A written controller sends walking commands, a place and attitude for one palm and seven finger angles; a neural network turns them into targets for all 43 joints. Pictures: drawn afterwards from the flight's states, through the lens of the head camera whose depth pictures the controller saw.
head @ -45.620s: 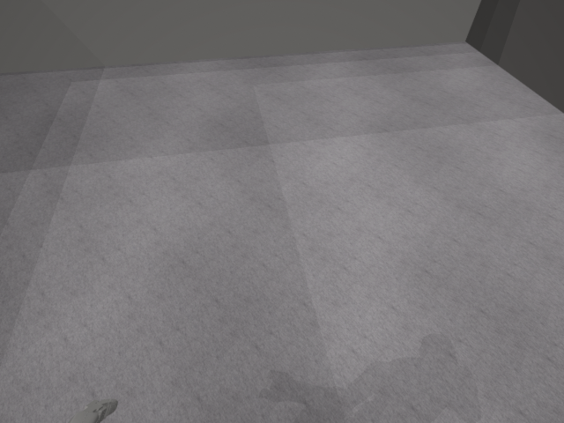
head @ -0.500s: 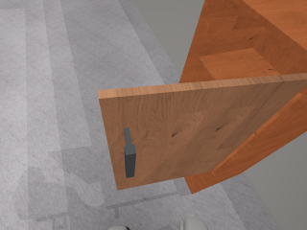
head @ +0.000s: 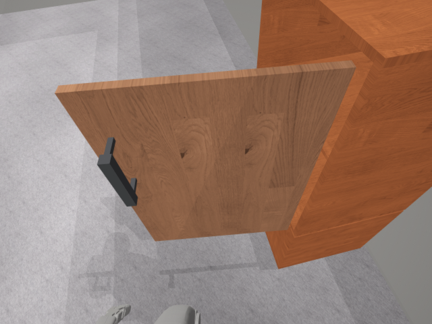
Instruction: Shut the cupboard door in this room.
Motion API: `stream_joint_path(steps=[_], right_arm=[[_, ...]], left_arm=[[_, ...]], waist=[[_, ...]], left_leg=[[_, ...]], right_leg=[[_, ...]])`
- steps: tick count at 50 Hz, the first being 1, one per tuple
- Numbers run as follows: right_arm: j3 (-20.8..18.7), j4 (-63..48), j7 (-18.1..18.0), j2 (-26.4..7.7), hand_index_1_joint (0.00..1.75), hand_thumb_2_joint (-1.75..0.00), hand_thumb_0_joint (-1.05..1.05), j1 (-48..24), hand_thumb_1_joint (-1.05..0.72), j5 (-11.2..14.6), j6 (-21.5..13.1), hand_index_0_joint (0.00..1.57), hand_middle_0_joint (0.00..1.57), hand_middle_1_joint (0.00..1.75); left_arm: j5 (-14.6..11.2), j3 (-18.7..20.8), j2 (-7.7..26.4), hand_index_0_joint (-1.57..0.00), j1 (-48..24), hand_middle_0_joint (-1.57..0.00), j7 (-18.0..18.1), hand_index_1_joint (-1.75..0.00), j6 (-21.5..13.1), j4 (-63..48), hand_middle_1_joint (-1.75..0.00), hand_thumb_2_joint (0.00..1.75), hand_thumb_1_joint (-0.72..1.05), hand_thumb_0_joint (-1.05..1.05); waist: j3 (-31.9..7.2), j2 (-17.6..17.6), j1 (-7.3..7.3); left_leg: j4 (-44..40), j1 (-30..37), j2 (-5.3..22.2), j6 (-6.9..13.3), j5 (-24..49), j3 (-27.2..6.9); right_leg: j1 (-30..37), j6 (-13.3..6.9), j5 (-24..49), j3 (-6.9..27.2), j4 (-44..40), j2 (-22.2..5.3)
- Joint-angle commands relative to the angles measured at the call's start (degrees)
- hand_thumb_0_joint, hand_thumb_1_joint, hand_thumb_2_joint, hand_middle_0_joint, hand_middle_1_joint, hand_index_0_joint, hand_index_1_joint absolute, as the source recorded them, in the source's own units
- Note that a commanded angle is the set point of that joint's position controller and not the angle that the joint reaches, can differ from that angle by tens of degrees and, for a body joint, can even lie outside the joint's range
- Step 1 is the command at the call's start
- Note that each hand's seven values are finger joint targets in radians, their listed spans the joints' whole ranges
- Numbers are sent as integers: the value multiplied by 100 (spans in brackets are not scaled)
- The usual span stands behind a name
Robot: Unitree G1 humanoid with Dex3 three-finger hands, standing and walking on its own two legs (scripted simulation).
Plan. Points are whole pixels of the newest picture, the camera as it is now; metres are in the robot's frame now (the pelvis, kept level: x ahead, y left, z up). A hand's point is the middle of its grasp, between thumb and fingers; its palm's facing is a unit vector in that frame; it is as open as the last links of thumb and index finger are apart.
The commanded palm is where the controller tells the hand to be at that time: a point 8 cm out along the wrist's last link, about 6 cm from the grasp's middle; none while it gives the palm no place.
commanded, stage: shuffle to correct the standing spot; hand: left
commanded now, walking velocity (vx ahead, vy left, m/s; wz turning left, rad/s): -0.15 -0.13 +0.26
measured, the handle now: (121, 174) +0.37 +0.18 +0.07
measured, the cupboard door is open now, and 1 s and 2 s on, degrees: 81 81 81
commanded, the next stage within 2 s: come to a stop and stand still in 0.08 s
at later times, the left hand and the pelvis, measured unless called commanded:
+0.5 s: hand out of the picture -0.12 +0.14 -0.16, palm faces +0.18 -0.96 -0.22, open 7.4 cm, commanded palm none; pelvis -0.10 -0.06 +0.01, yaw +7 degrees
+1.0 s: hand out of the picture -0.10 +0.13 -0.19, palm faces +0.14 -0.98 -0.14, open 7.4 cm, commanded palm none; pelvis -0.07 -0.04 +0.00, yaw +4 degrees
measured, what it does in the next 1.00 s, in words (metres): steps on the spot: left foot, then right foot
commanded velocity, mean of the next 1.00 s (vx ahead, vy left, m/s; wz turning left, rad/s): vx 0.05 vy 0.02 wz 0.02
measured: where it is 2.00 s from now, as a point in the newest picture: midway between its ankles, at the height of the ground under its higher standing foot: outside the picture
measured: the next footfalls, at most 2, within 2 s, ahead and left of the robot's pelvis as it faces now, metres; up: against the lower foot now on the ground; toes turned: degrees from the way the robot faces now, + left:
left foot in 0.28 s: -0.10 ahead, +0.05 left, +0.00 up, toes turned +10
right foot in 0.58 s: -0.08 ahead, -0.24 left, +0.00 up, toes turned +2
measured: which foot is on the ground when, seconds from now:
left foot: up 0.00-0.26, down 0.28-0.58, up 0.60-0.88, down 0.90-1.00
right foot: down 0.00-0.28, up 0.30-0.56, down 0.58-0.90, up 0.92-1.00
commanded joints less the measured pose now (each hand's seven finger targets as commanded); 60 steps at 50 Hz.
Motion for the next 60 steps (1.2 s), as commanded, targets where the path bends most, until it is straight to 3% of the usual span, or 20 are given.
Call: stream_joint_path(steps=[1, 9, 12, 13, 14, 15, 16, 18, 23, 26, 27, 29, 31, 34, 42, 43, 45, 47, 53, 60], right_arm=[[-11, -269, -65, -320, 30, -90, 0, 121, -90, 5, -51, 20, 20, 30], [63, 23, -166, -160, 30, -90, 0, 784, -90, 87, -122, 20, 20, 30], [7, 486, -194, -285, 30, -90, 0, 2292, -90, 84, -167, 20, 20, 30], [-54, 574, -263, -577, 30, -90, 0, 2670, -90, 41, -219, 20, 20, 30], [-3, 183, -317, -725, 30, -90, 0, 1576, -90, 31, -203, 20, 20, 30], [105, -278, -326, -599, 30, -90, 0, 104, -90, 25, -169, 20, 20, 30], [236, -511, -261, -306, 30, -90, 0, -804, -90, -18, -370, 20, 20, 30], [191, -390, -145, -622, 30, -90, 0, -780, -90, -117, -429, 20, 20, 30], [163, 259, -73, -800, 30, -90, 0, 818, -90, -113, -440, 20, 20, 30], [173, 319, -48, -736, 30, -90, 0, 772, -90, -76, -423, 20, 20, 30], [196, 320, -43, -547, 30, -90, 0, 756, -90, -32, -446, 20, 20, 30], [310, -99, 3, 31, 30, -90, 0, 209, -90, 32, -484, 20, 20, 30], [267, -237, 49, -145, 30, -90, 0, -18, -90, -11, -526, 20, 20, 30], [194, 8, 96, -239, 30, -90, 0, 138, -90, -10, -428, 20, 20, 30], [307, 168, 62, 132, 30, -90, 0, 406, -90, 76, -516, 20, 20, 30], [289, 232, 30, 0, 30, -90, 0, 554, -90, 78, -579, 20, 20, 30], [143, 203, -47, -745, 30, -90, 0, 795, -90, 17, -641, 20, 20, 30], [171, 155, -107, -638, 30, -90, 0, 408, -90, -28, -586, 20, 20, 30], [197, 215, -215, -424, 30, -90, 0, 141, -90, -26, -538, 20, 20, 30], [117, 276, -221, -582, 30, -90, 0, 317, -90, -53, -477, 20, 20, 30]], left_arm=[[24, 312, 934, -20, 482, -20, 130, -30, -115, -278, -30, 90, 90, 0], [26, 414, 1045, -20, 788, -20, 89, -30, -33, 128, -30, 90, 90, 0], [-37, 527, 1167, -20, 136, -20, 54, -30, 15, 130, -30, 90, 90, 0], [-135, 544, 1003, -20, -69, -20, 47, -30, 49, 96, -30, 90, 90, 0], [-286, 417, 620, -20, 471, -20, 124, -30, 182, 188, -30, 90, 90, 0], [-207, 445, 878, -20, 424, -20, 119, -30, 289, 205, -30, 90, 90, 0], [-99, 475, 826, -20, 536, -20, 33, -30, 328, 322, -30, 90, 90, 0], [87, 378, 536, -20, 712, -20, -192, -30, 140, 378, -30, 90, 90, 0], [18, 224, 294, -20, 319, -20, -212, -30, -103, 402, -30, 90, 90, 0], [8, 214, 318, -20, 855, -20, -217, -30, -224, 693, -30, 90, 90, 0], [16, 240, 464, -20, 1233, -20, -190, -30, -286, 888, -30, 90, 90, 0], [22, 403, 1347, -20, 2065, -20, -85, -30, -361, 1160, -30, 90, 90, 0], [13, 380, 1349, -20, 1888, -20, -81, -30, -399, 1083, -30, 90, 90, 0], [26, 314, 983, -20, 1208, -20, -27, -30, -412, 1017, -30, 90, 90, 0], [35, 328, 1015, -20, 971, -20, 46, -30, -280, 1045, -30, 90, 90, 0], [9, 284, 844, -20, 1034, -20, 47, -30, -240, 1057, -30, 90, 90, 0], [-86, 203, 348, -20, 1495, -20, 57, -30, -131, 1063, -30, 90, 90, 0], [-25, 178, 255, -20, 1536, -20, 76, -30, -43, 1164, -30, 90, 90, 0], [-17, 212, 310, -20, 1035, -20, -15, -30, 21, 1162, -30, 90, 90, 0], [14, 325, 467, -20, 670, -20, -57, -30, 125, 829, -30, 90, 90, 0]], waist=[[-605, -898, 301], [-1130, -648, 259], [-1165, -859, -436], [-937, 15, -629], [-758, 2562, -134], [70, 1783, 179], [556, 1319, 628], [606, 570, 760], [360, 605, 61], [17, 780, 259], [-150, 283, 397], [-134, -1906, 823], [-226, -848, 674], [444, -1628, 429], [-2, -1109, 222], [-165, -675, 189], [-767, 1443, 253], [-594, 1184, 300], [-536, 153, 261], [-786, 500, 134]], left_leg=[[-941, -38, 119, 5, -350, 29], [-3504, 1222, 125, 296, -315, 398], [-5525, 3258, 43, 676, 532, 786], [-6559, 3606, 888, 1254, 106, -211], [-6349, 2462, 2777, 2021, -330, -2427], [-6329, 448, 3188, 2244, -382, -2152], [-6506, -381, 2657, 1711, -149, -1427], [-6252, 190, 1481, 1067, -257, -580], [-6043, 1746, 1502, 1103, -433, -800], [-5269, 1529, 1223, 846, -486, -561], [-4530, 1155, 920, 654, -262, -249], [-2231, -637, 167, 226, -1039, 592], [-1437, -712, 485, 246, -376, 7], [-1309, -403, 630, 144, 308, 19], [-4354, 1889, 161, -39, 1666, 580], [-4759, 2394, 287, -3, 2063, 451], [-5397, 2430, 1964, 750, 3191, -1404], [-6168, 1633, 2047, 1032, 1578, -1706], [-5880, 1845, 1940, 1194, 2742, -1055], [-5874, 2302, 2073, 1257, 2549, -1062]], right_leg=[[1124, -350, 2573, 1355, -1148, -1484], [1633, 83, 2430, 1632, -1497, -1524], [472, 1968, 1005, 951, -2026, -845], [-329, 2744, -118, 352, -750, -126], [-1055, 2046, -1750, 697, 2696, -10], [-853, 1169, -1871, 1781, 4012, -470], [-616, 644, -1179, 1971, 4313, -484], [-707, 768, -892, 825, 3409, -117], [-610, 904, -1400, 75, 1048, -83], [526, 880, -675, -98, -428, 57], [1238, 832, -331, 184, -872, -129], [2048, 74, 81, 3092, -1962, -2314], [1634, -480, 286, 3238, -1927, -2482], [691, -248, 739, 2290, -1934, -2029], [30, 291, 1471, 969, -839, -1341], [-120, 437, 1161, 880, -433, -1063], [-223, 879, -1441, 352, 757, -346], [55, 799, -1794, 677, 1751, -333], [-308, 818, -1157, 847, 2149, -362], [-612, 820, -1202, 898, 2096, -265]])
